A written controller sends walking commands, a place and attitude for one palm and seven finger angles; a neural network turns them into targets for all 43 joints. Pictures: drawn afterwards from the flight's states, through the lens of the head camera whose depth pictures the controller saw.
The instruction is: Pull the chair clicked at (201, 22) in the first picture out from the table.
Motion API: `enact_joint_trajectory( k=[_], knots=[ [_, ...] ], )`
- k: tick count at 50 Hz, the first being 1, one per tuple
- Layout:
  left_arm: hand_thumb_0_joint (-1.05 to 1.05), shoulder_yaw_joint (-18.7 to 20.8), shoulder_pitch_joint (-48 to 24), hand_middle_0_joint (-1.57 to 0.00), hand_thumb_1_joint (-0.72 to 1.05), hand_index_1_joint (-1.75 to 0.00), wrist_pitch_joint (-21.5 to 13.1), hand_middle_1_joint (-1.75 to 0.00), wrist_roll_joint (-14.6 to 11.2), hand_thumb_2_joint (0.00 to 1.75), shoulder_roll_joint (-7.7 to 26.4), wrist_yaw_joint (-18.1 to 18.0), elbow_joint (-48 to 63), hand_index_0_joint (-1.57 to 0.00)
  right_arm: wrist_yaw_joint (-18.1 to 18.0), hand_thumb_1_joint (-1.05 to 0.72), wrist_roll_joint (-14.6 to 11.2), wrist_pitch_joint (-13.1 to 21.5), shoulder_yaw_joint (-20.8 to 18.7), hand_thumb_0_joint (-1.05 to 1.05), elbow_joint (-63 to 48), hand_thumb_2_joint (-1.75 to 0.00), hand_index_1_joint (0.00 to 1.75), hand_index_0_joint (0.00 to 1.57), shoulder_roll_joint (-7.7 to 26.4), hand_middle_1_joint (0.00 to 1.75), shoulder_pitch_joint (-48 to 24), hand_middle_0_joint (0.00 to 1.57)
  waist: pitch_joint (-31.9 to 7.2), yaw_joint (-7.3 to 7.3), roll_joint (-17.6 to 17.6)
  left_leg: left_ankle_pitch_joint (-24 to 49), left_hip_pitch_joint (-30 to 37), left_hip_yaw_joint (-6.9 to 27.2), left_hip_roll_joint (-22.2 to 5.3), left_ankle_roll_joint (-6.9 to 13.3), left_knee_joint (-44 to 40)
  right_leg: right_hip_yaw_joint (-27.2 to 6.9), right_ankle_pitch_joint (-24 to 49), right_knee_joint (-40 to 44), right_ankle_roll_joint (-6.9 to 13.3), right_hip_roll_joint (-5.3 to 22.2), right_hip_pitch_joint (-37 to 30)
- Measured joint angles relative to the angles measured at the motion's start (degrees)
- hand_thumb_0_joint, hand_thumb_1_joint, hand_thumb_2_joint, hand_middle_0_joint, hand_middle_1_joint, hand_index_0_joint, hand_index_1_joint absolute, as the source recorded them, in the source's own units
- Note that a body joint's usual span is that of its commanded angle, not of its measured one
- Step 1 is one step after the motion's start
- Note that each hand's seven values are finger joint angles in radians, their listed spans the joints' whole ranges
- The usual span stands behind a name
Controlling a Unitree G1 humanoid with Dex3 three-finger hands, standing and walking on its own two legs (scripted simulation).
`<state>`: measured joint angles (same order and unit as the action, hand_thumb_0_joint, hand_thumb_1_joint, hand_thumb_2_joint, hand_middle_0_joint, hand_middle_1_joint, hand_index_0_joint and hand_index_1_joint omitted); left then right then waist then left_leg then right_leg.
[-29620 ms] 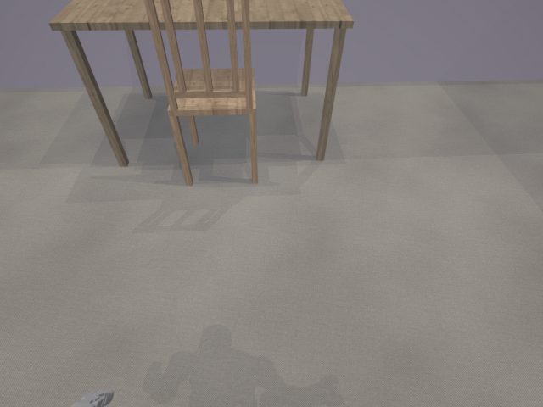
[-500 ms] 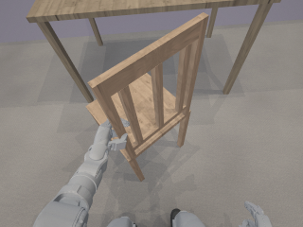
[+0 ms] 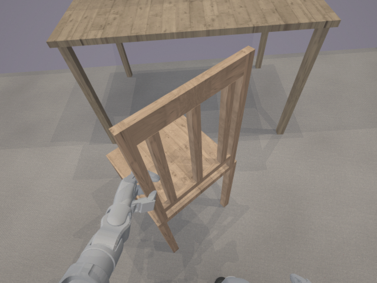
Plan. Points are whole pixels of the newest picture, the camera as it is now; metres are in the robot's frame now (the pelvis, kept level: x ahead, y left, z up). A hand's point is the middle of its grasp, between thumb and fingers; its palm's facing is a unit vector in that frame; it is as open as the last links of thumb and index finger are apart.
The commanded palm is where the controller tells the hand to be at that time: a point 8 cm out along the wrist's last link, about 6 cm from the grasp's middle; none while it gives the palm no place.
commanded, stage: stop walking, hand still on the chair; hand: left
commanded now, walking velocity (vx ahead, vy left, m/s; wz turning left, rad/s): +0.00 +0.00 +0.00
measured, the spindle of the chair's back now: (195, 149) +0.45 +0.00 -0.05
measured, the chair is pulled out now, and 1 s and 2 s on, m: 0.45 0.45 0.45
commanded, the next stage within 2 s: open the thumb and straighten the fingers in 0.76 s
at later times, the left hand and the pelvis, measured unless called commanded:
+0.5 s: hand (148, 199) +0.31 +0.12 -0.05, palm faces -0.14 -0.97 -0.20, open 6.1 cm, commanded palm +0.30 +0.17 -0.04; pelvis +0.03 +0.02 +0.00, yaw +1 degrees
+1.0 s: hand (145, 198) +0.31 +0.12 -0.06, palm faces -0.13 -0.98 -0.15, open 6.6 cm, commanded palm +0.30 +0.17 -0.04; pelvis +0.03 +0.02 +0.00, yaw +2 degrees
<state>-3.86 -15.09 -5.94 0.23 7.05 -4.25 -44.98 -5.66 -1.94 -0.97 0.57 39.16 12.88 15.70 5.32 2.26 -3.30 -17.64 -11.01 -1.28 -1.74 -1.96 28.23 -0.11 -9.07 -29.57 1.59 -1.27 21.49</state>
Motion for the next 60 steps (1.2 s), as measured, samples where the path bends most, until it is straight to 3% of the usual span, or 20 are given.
enact_joint_trajectory(
  k=[12,29,44,46,52,60],
  knots=[
    [0.10,-2.5,3.2,-0.15,0.57,-1.36,-0.8,-1.27,0.0,0.85,-1.3,0.4,0.3,-0.48,-0.7,-0.91,-0.1,-0.4,-1.4,0.01,-0.1,-0.90,0.30,0.20,2.0,0.30,-1.8,0.20,-1.6,-0.58,-0.3,-0.8,3.7,0.4,0.1,0.5,-2.9,0.4,-0.6,2.8,-0.4,0.2,-4.0],
    [0.09,-5.1,6.0,-0.14,0.58,-1.34,-0.4,-1.30,0.3,0.82,-1.9,-0.1,3.7,-0.49,-0.1,-0.91,0.5,-2.0,0.5,0.01,-2.0,-0.90,0.30,0.21,-1.4,0.30,-2.9,0.20,-1.6,-0.82,0.7,-1.7,5.7,0.1,1.1,1.6,-3.3,0.0,-1.7,2.8,-1.4,1.1,-5.7],
    [0.09,-5.4,7.3,-0.14,0.58,-1.34,-0.9,-1.30,0.2,0.81,-1.2,-0.4,5.5,-0.48,0.0,-0.91,0.4,-2.6,0.1,0.01,-1.5,-0.90,0.30,0.21,-0.6,0.30,-1.5,0.20,-1.1,-0.24,0.9,-1.7,5.9,0.3,1.0,1.5,-3.6,0.2,-1.8,3.0,-1.3,1.0,-6.0],
    [0.09,-5.2,7.7,-0.14,0.57,-1.34,-1.0,-1.31,0.1,0.81,-0.6,0.1,5.8,-0.48,1.5,-0.91,-0.5,-2.4,0.2,0.01,-0.9,-0.90,0.30,0.21,-0.2,0.30,-1.4,0.20,-3.2,0.70,1.3,-1.8,3.3,1.0,1.2,1.5,-2.5,0.9,-2.1,2.0,-1.3,1.4,-3.7],
    [0.07,-2.5,8.1,-0.26,0.41,-1.37,-0.2,-1.36,-0.3,0.71,2.0,2.6,11.1,-0.49,5.6,-0.91,-1.0,1.0,-0.2,0.01,-1.1,-0.90,0.30,0.21,0.9,0.30,-1.9,0.20,-5.1,1.48,4.0,-3.4,-4.9,1.9,1.2,1.3,3.4,1.7,-3.1,-2.3,-0.8,1.6,3.6],
    [0.02,-1.2,6.6,-0.38,-0.14,-1.33,2.5,-1.32,-0.7,0.40,3.0,4.7,12.7,-0.46,7.1,-0.91,-1.1,3.2,-1.3,0.01,-2.8,-0.90,0.30,0.20,3.1,0.30,-2.0,0.20,-6.7,1.50,1.9,-5.0,-11.7,2.0,2.0,1.7,8.7,1.6,-4.2,-6.8,-1.2,2.4,10.0]
  ],
)
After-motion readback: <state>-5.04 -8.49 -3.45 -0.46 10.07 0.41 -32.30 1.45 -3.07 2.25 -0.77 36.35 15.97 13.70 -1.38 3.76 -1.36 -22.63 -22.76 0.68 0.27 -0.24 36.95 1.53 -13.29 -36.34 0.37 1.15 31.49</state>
